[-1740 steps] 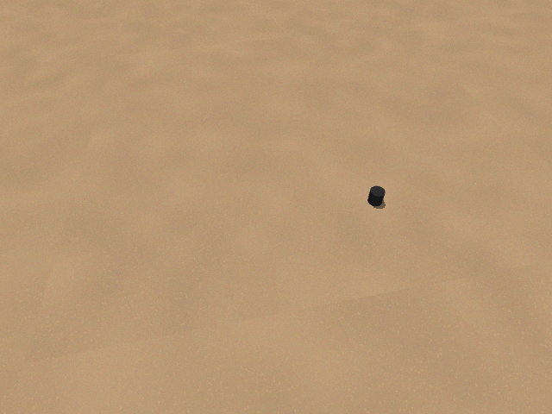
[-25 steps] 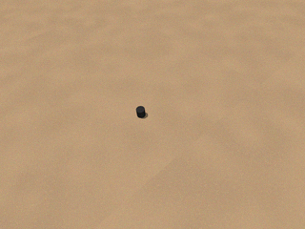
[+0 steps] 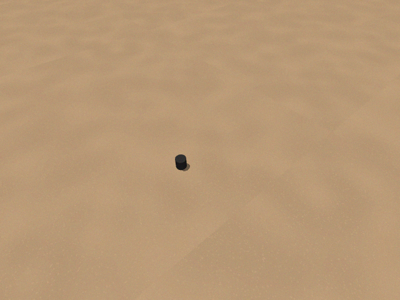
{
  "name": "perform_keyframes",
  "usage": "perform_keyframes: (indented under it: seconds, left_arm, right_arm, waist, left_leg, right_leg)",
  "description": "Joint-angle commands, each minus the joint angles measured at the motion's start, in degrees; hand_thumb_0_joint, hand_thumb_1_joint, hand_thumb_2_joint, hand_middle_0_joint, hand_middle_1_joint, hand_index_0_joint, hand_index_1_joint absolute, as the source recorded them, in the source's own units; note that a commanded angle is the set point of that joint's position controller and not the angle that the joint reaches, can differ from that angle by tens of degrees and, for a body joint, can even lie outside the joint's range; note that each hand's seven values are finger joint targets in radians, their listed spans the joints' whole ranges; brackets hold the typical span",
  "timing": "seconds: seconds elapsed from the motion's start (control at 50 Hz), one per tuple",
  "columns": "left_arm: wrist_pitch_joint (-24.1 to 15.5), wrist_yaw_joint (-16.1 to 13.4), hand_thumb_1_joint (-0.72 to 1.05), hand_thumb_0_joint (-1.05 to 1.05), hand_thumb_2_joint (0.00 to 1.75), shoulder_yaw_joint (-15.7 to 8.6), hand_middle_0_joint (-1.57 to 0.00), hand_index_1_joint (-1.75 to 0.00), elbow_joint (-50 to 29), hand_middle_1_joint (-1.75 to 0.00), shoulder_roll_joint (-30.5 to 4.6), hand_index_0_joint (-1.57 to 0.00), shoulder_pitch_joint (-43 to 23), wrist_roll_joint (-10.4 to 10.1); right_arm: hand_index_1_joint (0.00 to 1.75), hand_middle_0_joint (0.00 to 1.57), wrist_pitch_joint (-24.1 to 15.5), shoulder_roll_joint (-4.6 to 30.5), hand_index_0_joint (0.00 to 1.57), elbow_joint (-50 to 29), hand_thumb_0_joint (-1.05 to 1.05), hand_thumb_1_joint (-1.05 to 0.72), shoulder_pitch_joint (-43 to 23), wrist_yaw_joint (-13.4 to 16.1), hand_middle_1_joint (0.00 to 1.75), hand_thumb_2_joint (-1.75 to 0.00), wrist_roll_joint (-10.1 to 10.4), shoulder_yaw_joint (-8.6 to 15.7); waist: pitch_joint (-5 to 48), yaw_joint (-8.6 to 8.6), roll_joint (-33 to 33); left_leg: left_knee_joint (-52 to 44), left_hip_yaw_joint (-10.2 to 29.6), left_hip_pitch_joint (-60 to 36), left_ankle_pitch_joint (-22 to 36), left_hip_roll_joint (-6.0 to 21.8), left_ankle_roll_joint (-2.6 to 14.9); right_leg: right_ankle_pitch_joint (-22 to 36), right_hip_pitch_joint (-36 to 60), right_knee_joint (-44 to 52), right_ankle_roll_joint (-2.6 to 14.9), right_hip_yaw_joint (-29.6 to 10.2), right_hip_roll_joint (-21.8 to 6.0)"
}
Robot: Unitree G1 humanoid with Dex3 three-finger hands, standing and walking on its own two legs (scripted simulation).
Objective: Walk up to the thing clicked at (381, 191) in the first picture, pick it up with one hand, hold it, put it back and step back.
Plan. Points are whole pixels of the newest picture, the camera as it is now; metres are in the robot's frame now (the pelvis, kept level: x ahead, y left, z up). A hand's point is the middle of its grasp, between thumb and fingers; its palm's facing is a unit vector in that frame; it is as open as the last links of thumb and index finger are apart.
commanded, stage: step back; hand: left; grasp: from above
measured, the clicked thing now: (181, 162) +1.05 +0.20 -0.73
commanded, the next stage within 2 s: stand in 0.40 s
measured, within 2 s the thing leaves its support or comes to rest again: neither
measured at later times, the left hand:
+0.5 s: hand out of the picture +0.11 +0.26 -0.15, palm faces +0.03 -0.93 -0.36, open 7.4 cm
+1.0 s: hand out of the picture +0.06 +0.24 -0.14, palm faces +0.00 -0.94 -0.34, open 7.4 cm
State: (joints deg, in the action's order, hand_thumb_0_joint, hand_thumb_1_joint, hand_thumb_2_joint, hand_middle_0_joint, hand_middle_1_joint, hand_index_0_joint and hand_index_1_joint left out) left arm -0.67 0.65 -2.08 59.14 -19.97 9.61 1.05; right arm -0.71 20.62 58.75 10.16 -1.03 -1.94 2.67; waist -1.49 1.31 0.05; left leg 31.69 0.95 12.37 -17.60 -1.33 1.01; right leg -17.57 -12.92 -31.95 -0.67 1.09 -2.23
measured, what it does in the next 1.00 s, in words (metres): stands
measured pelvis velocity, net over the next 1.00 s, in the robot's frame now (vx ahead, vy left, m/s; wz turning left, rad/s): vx -0.01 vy -0.02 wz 0.01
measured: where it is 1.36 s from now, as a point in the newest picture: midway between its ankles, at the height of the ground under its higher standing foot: outside the picture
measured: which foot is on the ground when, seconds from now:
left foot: down 0.00-1.00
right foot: down 0.00-1.00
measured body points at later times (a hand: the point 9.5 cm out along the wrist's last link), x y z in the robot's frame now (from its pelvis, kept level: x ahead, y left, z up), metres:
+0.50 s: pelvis +0.02 +0.00 +0.01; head +0.03 +0.00 +0.46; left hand +0.11 +0.31 -0.12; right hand +0.13 -0.29 -0.12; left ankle -0.01 +0.11 -0.73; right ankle +0.00 -0.13 -0.73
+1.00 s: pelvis -0.01 -0.02 +0.02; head -0.01 -0.02 +0.47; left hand +0.06 +0.29 -0.11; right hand +0.07 -0.31 -0.12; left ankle -0.01 +0.11 -0.73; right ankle +0.00 -0.13 -0.73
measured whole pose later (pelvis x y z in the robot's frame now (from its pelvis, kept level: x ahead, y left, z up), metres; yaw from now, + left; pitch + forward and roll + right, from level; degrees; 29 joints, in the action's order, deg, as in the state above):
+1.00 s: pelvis -0.01 -0.02 +0.02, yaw +0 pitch -3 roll +0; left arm -0.6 0.4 0.1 66.2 -19.6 5.3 0.5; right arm -0.7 19.8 65.0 5.7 -0.6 -0.8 0.4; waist -3.2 0.5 0.7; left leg 17.9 1.9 5.5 -9.4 0.0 -0.7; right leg -9.3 -5.9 -18.3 -0.2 2.1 -1.0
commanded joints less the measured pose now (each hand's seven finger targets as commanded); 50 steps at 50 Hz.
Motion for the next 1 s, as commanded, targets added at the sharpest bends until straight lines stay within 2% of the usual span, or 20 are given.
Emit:
perform_keyframes:
  seconds: [0.0, 0.04, 0.08, 0.12, 0.2, 0.34, 0.36, 0.38, 0.42, 0.44, 0.48, 0.54, 0.6, 0.7, 0.84, 0.88, 0.96, 0.98]
  left_arm:
    - [-2.5, -0.9, 0.90, 0.00, 0.90, -2.7, -0.20, -0.30, -3.0, -0.30, -12.1, -0.20, -3.9, -0.1]
    - [-2.9, -1.2, 0.90, 0.00, 0.90, -3.0, -0.20, -0.30, -2.6, -0.30, -13.5, -0.20, -3.2, -0.3]
    - [-2.7, -1.5, 0.90, 0.00, 0.90, -3.0, -0.20, -0.30, -2.5, -0.30, -14.0, -0.20, -3.5, -0.4]
    - [-2.5, -1.6, 0.90, 0.00, 0.90, -2.9, -0.20, -0.30, -2.8, -0.30, -13.6, -0.20, -4.4, -0.5]
    - [-2.0, -1.7, 0.90, 0.00, 0.90, -2.5, -0.20, -0.30, -2.6, -0.30, -13.2, -0.20, -6.2, -0.4]
    - [-2.0, -2.0, 0.90, 0.00, 0.90, -2.9, -0.20, -0.30, -1.8, -0.30, -14.0, -0.20, -6.1, -0.2]
    - [-1.9, -2.0, 0.90, 0.00, 0.90, -2.8, -0.20, -0.30, -2.0, -0.30, -14.1, -0.20, -6.8, -0.2]
    - [-1.5, -1.9, 0.90, 0.00, 0.90, -1.4, -0.20, -0.30, -0.9, -0.30, -11.6, -0.20, -7.9, -0.8]
    - [-1.0, -1.9, 0.90, 0.00, 0.90, -1.2, -0.20, -0.30, -1.0, -0.30, -11.3, -0.20, -8.0, -1.0]
    - [-1.0, -1.9, 0.90, 0.00, 0.90, -1.0, -0.20, -0.30, -0.8, -0.30, -11.0, -0.20, -8.0, -1.2]
    - [-0.9, -1.8, 0.90, 0.00, 0.90, -1.0, -0.20, -0.30, -0.3, -0.30, -11.5, -0.20, -8.2, -0.9]
    - [-1.0, -1.6, 0.90, 0.00, 0.90, -0.9, -0.20, -0.30, 0.8, -0.30, -11.9, -0.20, -8.4, -0.7]
    - [-1.2, -1.4, 0.90, 0.00, 0.90, -0.8, -0.20, -0.30, 1.6, -0.30, -12.0, -0.20, -8.1, -0.6]
    - [-1.2, -1.2, 0.90, 0.00, 0.90, -0.5, -0.20, -0.30, 2.7, -0.30, -11.8, -0.20, -8.4, -0.5]
    - [-1.7, -1.1, 0.90, 0.00, 0.90, -0.3, -0.20, -0.30, 3.2, -0.30, -11.8, -0.20, -8.0, -0.4]
    - [-1.7, -1.1, 0.90, 0.00, 0.90, -0.3, -0.20, -0.30, 3.3, -0.30, -11.8, -0.20, -7.8, -0.4]
    - [-1.4, -0.9, 0.90, 0.00, 0.90, -0.2, -0.20, -0.30, 3.8, -0.30, -11.9, -0.20, -7.2, -0.5]
    - [-1.4, -0.9, 0.90, 0.00, 0.90, -0.1, -0.20, -0.30, 3.7, -0.30, -11.9, -0.20, -6.8, -0.4]
  right_arm:
    - [0.30, 0.20, -1.8, 11.5, 0.20, -3.8, 0.00, -0.90, -6.0, 0.8, 0.30, -0.90, 0.5, 1.8]
    - [0.30, 0.20, -1.9, 11.2, 0.20, -3.6, 0.00, -0.90, -5.0, 1.2, 0.30, -0.90, 0.7, 1.7]
    - [0.30, 0.20, -1.7, 11.1, 0.20, -3.0, 0.00, -0.90, -4.3, 1.4, 0.30, -0.90, 0.9, 2.0]
    - [0.30, 0.20, -1.5, 11.0, 0.20, -2.7, 0.00, -0.90, -3.8, 1.5, 0.30, -0.90, 0.9, 2.1]
    - [0.30, 0.20, -1.1, 11.2, 0.20, -2.6, 0.00, -0.90, -5.8, 1.6, 0.30, -0.90, 0.9, 2.3]
    - [0.30, 0.20, -0.8, 10.1, 0.20, -2.6, 0.00, -0.90, -6.7, 1.6, 0.30, -0.90, 1.0, 2.1]
    - [0.30, 0.20, -0.7, 10.2, 0.20, -2.7, 0.00, -0.90, -7.1, 1.6, 0.30, -0.90, 0.9, 2.0]
    - [0.30, 0.20, -1.1, 10.3, 0.20, -2.0, 0.00, -0.90, -6.7, 1.7, 0.30, -0.90, 1.4, 1.1]
    - [0.30, 0.20, -1.3, 12.1, 0.20, -1.5, 0.00, -0.90, -6.5, 1.9, 0.30, -0.90, 1.4, 1.3]
    - [0.30, 0.20, -1.4, 11.9, 0.20, -1.1, 0.00, -0.90, -7.9, 1.9, 0.30, -0.90, 1.4, 1.2]
    - [0.30, 0.20, -1.3, 11.4, 0.20, -0.9, 0.00, -0.90, -7.8, 1.9, 0.30, -0.90, 1.5, 0.9]
    - [0.30, 0.20, -1.2, 10.5, 0.20, -0.6, 0.00, -0.90, -8.9, 1.9, 0.30, -0.90, 1.6, 0.5]
    - [0.30, 0.20, -1.2, 10.6, 0.20, 0.1, 0.00, -0.90, -9.4, 1.7, 0.30, -0.90, 1.6, 0.3]
    - [0.30, 0.20, -1.2, 10.8, 0.20, 1.2, 0.00, -0.90, -9.6, 1.5, 0.30, -0.90, 1.6, 0.0]
    - [0.30, 0.20, -1.5, 10.9, 0.20, 2.1, 0.00, -0.90, -8.3, 1.4, 0.30, -0.90, 1.4, -0.3]
    - [0.30, 0.20, -1.4, 11.0, 0.20, 2.3, 0.00, -0.90, -8.0, 1.5, 0.30, -0.90, 1.4, -0.3]
    - [0.30, 0.20, -1.2, 10.9, 0.20, 3.0, 0.00, -0.90, -7.5, 1.3, 0.30, -0.90, 1.3, -0.5]
    - [0.30, 0.20, -1.2, 11.2, 0.20, 2.9, 0.00, -0.90, -7.9, 1.2, 0.30, -0.90, 1.3, -0.2]
  waist:
    - [1.7, 0.66, 1.8]
    - [3.9, 0.24, 2.5]
    - [5.6, -0.25, 2.7]
    - [7.0, -0.49, 2.6]
    - [5.4, -0.37, 1.4]
    - [5.7, -0.13, -2.1]
    - [4.8, -0.29, -2.0]
    - [3.5, -1.44, -1.6]
    - [3.7, -1.45, -0.1]
    - [4.0, -0.83, 1.1]
    - [4.7, -1.05, 1.3]
    - [5.2, -0.98, 1.2]
    - [6.0, -0.78, 1.1]
    - [3.1, -0.96, 1.0]
    - [4.1, -1.13, 0.2]
    - [3.6, -1.24, 0.1]
    - [0.4, -0.96, -0.3]
    - [0.7, -0.82, -0.4]
  left_leg:
    - [-10.5, 9.7, 2.9, 11.4, 9.3, 2.86]
    - [-5.9, 5.6, 1.7, 21.2, 6.5, 1.28]
    - [-4.1, 3.9, -0.5, 23.9, 5.8, 0.80]
    - [-3.8, 4.2, -2.2, 26.0, 6.2, 1.21]
    - [-5.3, 5.5, -0.7, 21.0, 6.8, 2.00]
    - [-2.4, 3.8, -0.5, 23.9, 5.8, 1.83]
    - [-2.9, 4.0, -0.2, 22.0, 5.5, 1.70]
    - [-7.5, 7.0, -4.4, 27.9, 7.6, 1.53]
    - [-8.5, 7.6, -5.5, 31.9, 8.7, 1.69]
    - [-8.8, 7.4, -6.4, 31.3, 8.5, 1.44]
    - [-10.1, 6.7, -6.8, 30.8, 8.3, 0.84]
    - [-12.3, 6.3, -7.0, 25.8, 8.1, 0.48]
    - [-13.3, 5.9, -8.1, 24.0, 8.0, 0.30]
    - [-16.1, 6.1, -5.9, 15.0, 7.6, -0.04]
    - [-16.1, 6.0, -6.3, 17.3, 8.3, 0.04]
    - [-16.3, 5.9, -5.9, 16.5, 8.1, -0.10]
    - [-17.7, 6.4, -4.4, 8.4, 7.6, -0.41]
    - [-17.3, 6.4, -4.6, 8.2, 7.7, -0.15]
  right_leg:
    - [7.3, 6.6, 6.9, 3.04, -3.4, -2.3]
    - [17.9, 9.7, 6.5, 3.58, -4.8, -4.3]
    - [21.9, 9.8, 5.3, 4.19, -4.9, -5.5]
    - [22.5, 9.5, 4.2, 4.24, -4.2, -5.3]
    - [17.6, 8.4, 4.1, 3.78, -3.2, -4.4]
    - [23.3, 10.1, 3.8, 4.27, -4.5, -6.0]
    - [21.5, 9.2, 4.6, 4.09, -4.8, -6.2]
    - [26.3, 6.0, 5.9, 3.08, -4.9, -5.7]
    - [24.4, 7.3, 6.7, 1.77, -3.6, -4.3]
    - [23.5, 7.9, 8.0, 1.85, -3.7, -4.4]
    - [23.4, 9.8, 8.9, 1.80, -3.6, -4.5]
    - [21.2, 11.1, 11.2, 1.71, -3.8, -4.9]
    - [20.8, 11.8, 12.7, 1.72, -4.1, -5.2]
    - [13.5, 10.0, 15.5, 1.32, -4.7, -5.1]
    - [16.6, 10.8, 15.9, 1.43, -5.0, -5.9]
    - [15.9, 10.3, 16.2, 1.42, -5.1, -5.8]
    - [7.1, 6.8, 18.0, 1.51, -5.3, -5.3]
    - [6.4, 6.6, 18.3, 1.64, -5.4, -5.3]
